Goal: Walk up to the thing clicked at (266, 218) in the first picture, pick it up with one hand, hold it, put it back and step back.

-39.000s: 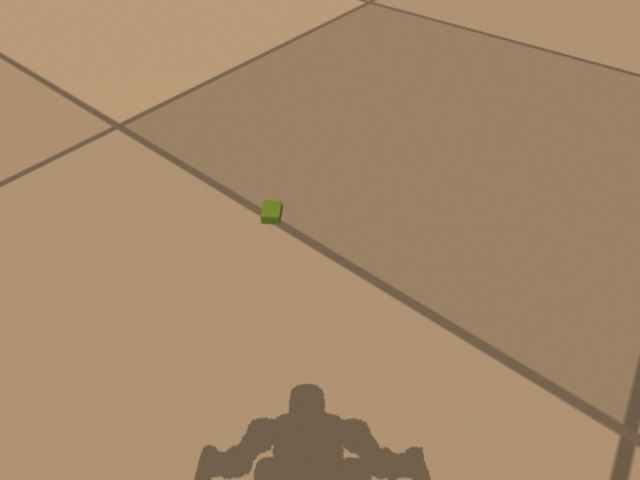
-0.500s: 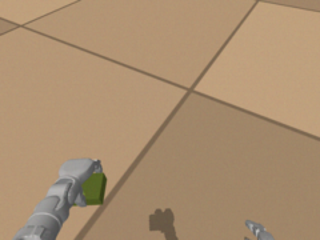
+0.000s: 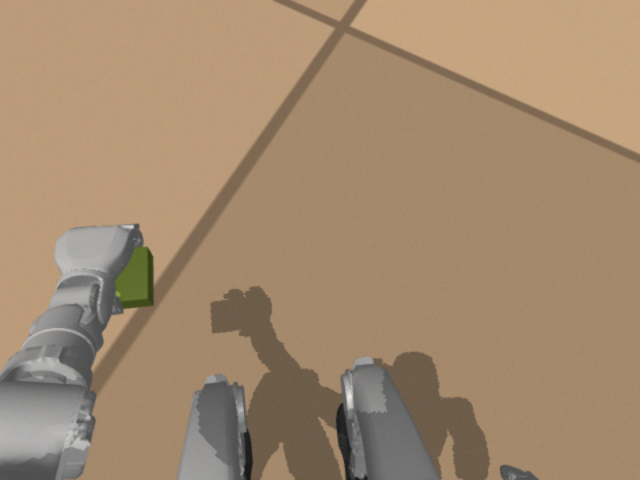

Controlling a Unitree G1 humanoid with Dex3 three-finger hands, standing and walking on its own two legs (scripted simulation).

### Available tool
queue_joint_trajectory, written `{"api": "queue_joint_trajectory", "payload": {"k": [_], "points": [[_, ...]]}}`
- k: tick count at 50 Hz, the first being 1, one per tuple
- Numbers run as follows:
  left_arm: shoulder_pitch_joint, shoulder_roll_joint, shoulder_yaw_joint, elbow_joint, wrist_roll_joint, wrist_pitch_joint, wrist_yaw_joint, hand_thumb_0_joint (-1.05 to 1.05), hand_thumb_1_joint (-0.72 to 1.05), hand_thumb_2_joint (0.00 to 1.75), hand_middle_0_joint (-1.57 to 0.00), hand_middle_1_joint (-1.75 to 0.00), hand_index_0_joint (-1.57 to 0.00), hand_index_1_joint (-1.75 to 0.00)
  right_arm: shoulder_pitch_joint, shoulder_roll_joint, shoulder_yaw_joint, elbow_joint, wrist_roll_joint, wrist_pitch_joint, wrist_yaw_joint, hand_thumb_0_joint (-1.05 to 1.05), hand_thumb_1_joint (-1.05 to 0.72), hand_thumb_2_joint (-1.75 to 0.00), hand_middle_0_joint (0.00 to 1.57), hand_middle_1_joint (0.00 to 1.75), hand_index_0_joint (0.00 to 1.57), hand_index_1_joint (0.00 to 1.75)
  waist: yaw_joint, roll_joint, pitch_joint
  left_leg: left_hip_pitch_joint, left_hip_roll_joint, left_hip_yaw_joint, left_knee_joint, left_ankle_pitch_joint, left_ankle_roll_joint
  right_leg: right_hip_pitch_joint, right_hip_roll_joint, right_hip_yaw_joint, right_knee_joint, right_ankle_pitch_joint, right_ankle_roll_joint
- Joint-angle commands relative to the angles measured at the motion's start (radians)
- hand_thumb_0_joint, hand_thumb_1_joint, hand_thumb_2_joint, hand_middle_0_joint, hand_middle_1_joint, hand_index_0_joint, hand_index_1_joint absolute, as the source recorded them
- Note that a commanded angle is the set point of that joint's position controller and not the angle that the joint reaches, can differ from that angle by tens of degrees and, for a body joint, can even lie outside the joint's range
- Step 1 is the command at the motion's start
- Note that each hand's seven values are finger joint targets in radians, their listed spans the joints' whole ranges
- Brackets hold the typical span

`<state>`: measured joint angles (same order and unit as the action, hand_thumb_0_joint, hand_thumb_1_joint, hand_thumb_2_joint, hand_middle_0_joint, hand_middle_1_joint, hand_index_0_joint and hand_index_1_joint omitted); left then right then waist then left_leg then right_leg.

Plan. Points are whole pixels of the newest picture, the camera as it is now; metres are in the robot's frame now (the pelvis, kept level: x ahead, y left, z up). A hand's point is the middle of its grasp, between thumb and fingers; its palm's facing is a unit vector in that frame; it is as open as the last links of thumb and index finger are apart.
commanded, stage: crouch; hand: left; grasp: from above
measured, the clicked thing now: (112, 279) +0.42 +0.26 -0.17
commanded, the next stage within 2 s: lower in 1.20 s
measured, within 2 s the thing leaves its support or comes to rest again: neither
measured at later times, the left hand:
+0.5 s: hand (136, 287) +0.45 +0.27 -0.31, palm faces -0.43 -0.01 -0.90, open 10.7 cm
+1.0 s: hand (145, 289) +0.48 +0.28 -0.40, palm faces -0.47 -0.02 -0.88, open 10.6 cm
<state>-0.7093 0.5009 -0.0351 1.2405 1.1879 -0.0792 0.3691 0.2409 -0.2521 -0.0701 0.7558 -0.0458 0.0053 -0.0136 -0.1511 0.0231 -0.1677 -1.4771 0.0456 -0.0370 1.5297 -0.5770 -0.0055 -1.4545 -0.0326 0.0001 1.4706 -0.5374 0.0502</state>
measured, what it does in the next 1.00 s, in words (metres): lowers itself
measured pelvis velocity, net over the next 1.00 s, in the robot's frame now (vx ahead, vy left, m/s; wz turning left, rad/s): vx -0.03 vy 0.00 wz -0.08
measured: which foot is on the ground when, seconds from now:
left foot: down 0.00-1.00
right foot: down 0.00-1.00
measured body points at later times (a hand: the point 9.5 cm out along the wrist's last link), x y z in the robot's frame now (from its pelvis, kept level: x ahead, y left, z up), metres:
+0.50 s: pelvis -0.02 +0.00 -0.16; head +0.22 +0.05 +0.22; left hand +0.47 +0.27 -0.26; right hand +0.03 -0.29 -0.27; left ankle +0.06 +0.12 -0.56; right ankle +0.07 -0.15 -0.56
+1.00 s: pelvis -0.03 +0.00 -0.23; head +0.24 +0.06 +0.13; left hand +0.50 +0.28 -0.35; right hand -0.02 -0.28 -0.32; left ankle +0.05 +0.12 -0.56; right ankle +0.07 -0.15 -0.56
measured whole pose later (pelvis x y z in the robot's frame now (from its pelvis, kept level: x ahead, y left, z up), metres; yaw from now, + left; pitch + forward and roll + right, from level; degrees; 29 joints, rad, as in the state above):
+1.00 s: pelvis -0.03 +0.00 -0.23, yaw -4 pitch +36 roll -9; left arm -1.04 0.87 0.15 1.44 1.33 -0.26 0.31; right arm 0.19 -0.27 0.06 0.71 -0.14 -0.02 0.15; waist -0.28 -0.01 -0.02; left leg -2.26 0.00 -0.15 2.31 -0.69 -0.01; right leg -2.18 -0.02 -0.03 2.20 -0.66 0.07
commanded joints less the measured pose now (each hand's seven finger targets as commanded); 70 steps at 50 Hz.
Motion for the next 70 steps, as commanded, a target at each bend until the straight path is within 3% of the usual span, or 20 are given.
{"api": "queue_joint_trajectory", "payload": {"k": [1,5,8,11,13,18,20,21,22,23,24,27,28,32,33,36,42,54,62,70], "points": [[-0.390,0.305,0.080,-0.163,-0.005,0.000,0.015,0.00,0.58,0.77,-0.90,-0.78,-0.94,-0.74,0.115,-0.191,-0.057,-0.067,-0.014,-0.039,-0.008,0.00,-0.89,-0.89,0.20,0.30,0.20,0.30,0.006,0.153,-0.617,0.308,-0.037,-0.001,-0.090,0.205,0.009,0.134,0.035,-0.052,-0.048,0.163,-0.079],[-0.408,0.354,0.117,-0.135,-0.002,-0.031,-0.006,0.00,0.59,0.77,-0.91,-0.76,-0.95,-0.73,0.117,-0.200,-0.047,-0.067,-0.021,-0.049,0.007,0.00,-0.89,-0.89,0.20,0.30,0.20,0.30,-0.003,0.168,-0.607,0.215,-0.039,-0.036,-0.028,0.103,0.006,-0.003,0.029,-0.067,0.047,0.071,-0.083],[-0.473,0.381,0.125,-0.149,0.020,-0.068,-0.009,0.00,0.64,0.74,-0.95,-0.73,-0.98,-0.69,0.128,-0.208,-0.037,-0.061,-0.028,-0.054,0.018,0.00,-0.89,-0.89,0.20,0.30,0.20,0.30,-0.032,0.189,-0.626,0.166,-0.039,-0.043,0.039,0.066,0.010,-0.095,0.027,-0.073,0.105,0.042,-0.084],[-0.520,0.434,0.158,-0.170,0.030,-0.101,-0.001,0.00,0.65,0.75,-0.95,-0.73,-0.99,-0.69,0.148,-0.224,-0.029,-0.047,-0.040,-0.063,0.035,0.00,-0.89,-0.90,0.20,0.30,0.20,0.30,-0.035,0.225,-0.689,0.195,-0.037,-0.056,0.116,0.149,0.006,-0.159,0.020,-0.080,0.179,0.086,-0.084],[-0.535,0.411,0.147,-0.147,0.042,-0.113,0.005,0.00,0.65,0.75,-0.96,-0.73,-1.00,-0.69,0.159,-0.224,-0.021,-0.038,-0.049,-0.068,0.046,0.00,-0.89,-0.90,0.20,0.30,0.20,0.30,-0.047,0.263,-0.700,0.192,-0.038,-0.054,0.155,0.194,0.000,-0.195,0.015,-0.081,0.218,0.116,-0.084],[-0.585,0.514,0.205,-0.142,0.074,-0.133,0.020,0.00,0.69,0.77,-1.01,-0.70,-1.04,-0.67,0.195,-0.241,-0.016,-0.027,-0.067,-0.069,0.076,0.00,-0.90,-0.90,0.20,0.30,0.20,0.30,-0.045,0.314,-0.758,0.187,-0.037,-0.036,0.263,0.283,0.002,-0.226,0.017,-0.086,0.300,0.170,-0.084],[-0.605,0.471,0.177,-0.125,0.080,-0.138,0.013,0.00,0.69,0.80,-1.02,-0.70,-1.04,-0.68,0.190,-0.238,-0.013,-0.020,-0.073,-0.065,0.087,0.00,-0.90,-0.90,0.20,0.30,0.20,0.30,-0.070,0.327,-0.720,0.135,-0.039,-0.023,0.295,0.266,0.004,-0.254,0.021,-0.090,0.316,0.167,-0.082],[-0.600,0.503,0.193,-0.105,0.085,-0.135,0.018,0.00,0.70,0.78,-1.02,-0.71,-1.04,-0.68,0.186,-0.237,-0.010,-0.026,-0.075,-0.064,0.090,0.00,-0.90,-0.90,0.20,0.30,0.20,0.30,-0.061,0.311,-0.715,0.105,-0.040,-0.013,0.311,0.238,0.010,-0.247,0.025,-0.089,0.319,0.155,-0.082],[-0.625,0.514,0.194,-0.112,0.087,-0.136,0.018,0.00,0.70,0.79,-1.01,-0.73,-1.04,-0.70,0.193,-0.234,-0.008,-0.028,-0.076,-0.062,0.096,0.00,-0.90,-0.90,0.20,0.30,0.20,0.30,-0.073,0.311,-0.702,0.066,-0.041,-0.004,0.323,0.208,0.013,-0.237,0.026,-0.089,0.324,0.146,-0.081],[-0.586,0.488,0.180,-0.048,0.083,-0.125,0.015,0.00,0.70,0.80,-1.02,-0.72,-1.04,-0.69,0.178,-0.236,-0.006,-0.034,-0.075,-0.061,0.097,0.00,-0.90,-0.90,0.20,0.30,0.20,0.30,-0.066,0.288,-0.681,0.033,-0.042,0.001,0.333,0.183,0.017,-0.251,0.028,-0.088,0.326,0.132,-0.080],[-0.605,0.514,0.190,-0.058,0.085,-0.124,0.010,0.00,0.73,0.82,-1.04,-0.73,-1.06,-0.71,0.183,-0.242,-0.005,-0.037,-0.078,-0.062,0.103,0.00,-0.90,-0.90,0.20,0.30,0.20,0.30,-0.078,0.294,-0.671,0.011,-0.041,0.000,0.342,0.168,0.018,-0.251,0.024,-0.091,0.337,0.122,-0.079],[-0.623,0.562,0.206,-0.030,0.087,-0.120,0.001,0.00,0.76,0.80,-1.05,-0.72,-1.08,-0.69,0.171,-0.250,-0.004,-0.042,-0.076,-0.058,0.110,0.00,-0.90,-0.90,0.20,0.30,0.20,0.30,-0.073,0.294,-0.649,-0.047,-0.042,0.002,0.363,0.119,0.021,-0.267,0.028,-0.097,0.369,0.094,-0.080],[-0.635,0.536,0.194,-0.042,0.081,-0.120,-0.008,0.00,0.76,0.82,-1.06,-0.73,-1.08,-0.70,0.178,-0.250,-0.003,-0.042,-0.080,-0.058,0.113,0.00,-0.90,-0.90,0.20,0.30,0.20,0.30,-0.093,0.282,-0.655,-0.037,-0.039,-0.008,0.373,0.126,0.019,-0.278,0.026,-0.101,0.381,0.096,-0.078],[-0.686,0.614,0.218,-0.067,0.085,-0.138,-0.022,0.00,0.75,0.79,-1.04,-0.73,-1.07,-0.69,0.176,-0.260,0.002,-0.038,-0.083,-0.050,0.119,0.00,-0.90,-0.90,0.20,0.30,0.20,0.30,-0.095,0.275,-0.663,-0.124,-0.044,0.008,0.430,0.113,0.026,-0.261,0.033,-0.099,0.415,0.107,-0.073],[-0.644,0.615,0.217,-0.022,0.090,-0.137,-0.024,0.00,0.74,0.80,-1.04,-0.72,-1.07,-0.69,0.173,-0.257,0.008,-0.038,-0.084,-0.048,0.122,0.00,-0.90,-0.90,0.20,0.30,0.20,0.30,-0.084,0.263,-0.664,-0.133,-0.045,0.011,0.445,0.123,0.028,-0.251,0.035,-0.096,0.421,0.116,-0.071],[-0.649,0.608,0.210,0.011,0.092,-0.151,-0.033,0.00,0.75,0.76,-1.03,-0.72,-1.07,-0.68,0.164,-0.264,0.015,-0.042,-0.086,-0.044,0.128,0.00,-0.90,-0.90,0.20,0.30,0.20,0.30,-0.096,0.276,-0.620,-0.166,-0.046,0.006,0.459,0.109,0.024,-0.311,0.036,-0.104,0.452,0.099,-0.075],[-0.666,0.647,0.225,0.011,0.123,-0.174,-0.024,0.00,0.76,0.73,-1.05,-0.69,-1.08,-0.66,0.173,-0.289,0.027,-0.043,-0.097,-0.030,0.138,0.00,-0.90,-0.90,0.20,0.30,0.20,0.30,-0.108,0.360,-0.608,-0.110,-0.043,-0.024,0.478,0.133,0.008,-0.417,0.030,-0.125,0.511,0.096,-0.081],[-0.729,0.713,0.234,0.014,0.127,-0.189,-0.001,0.00,0.77,0.76,-1.07,-0.68,-1.09,-0.66,0.187,-0.304,0.064,-0.042,-0.111,-0.025,0.147,0.00,-0.91,-0.90,0.20,0.30,0.20,0.30,-0.145,0.385,-0.592,-0.169,-0.043,-0.026,0.553,0.124,0.012,-0.439,0.036,-0.141,0.568,0.110,-0.076],[-0.698,0.725,0.222,0.045,0.128,-0.181,-0.011,0.00,0.78,0.82,-1.11,-0.69,-1.12,-0.68,0.186,-0.308,0.094,-0.050,-0.116,-0.015,0.153,0.00,-0.91,-0.90,0.20,0.30,0.20,0.30,-0.151,0.372,-0.578,-0.213,-0.043,-0.020,0.597,0.157,0.018,-0.418,0.045,-0.145,0.588,0.145,-0.071],[-0.674,0.737,0.213,0.101,0.130,-0.191,-0.016,0.00,0.72,0.70,-1.06,-0.61,-1.07,-0.59,0.159,-0.323,0.114,-0.067,-0.117,-0.006,0.154,0.00,-0.90,-0.90,0.20,0.30,0.20,0.30,-0.169,0.356,-0.520,-0.269,-0.042,-0.032,0.630,0.137,0.020,-0.457,0.051,-0.162,0.617,0.129,-0.071]]}}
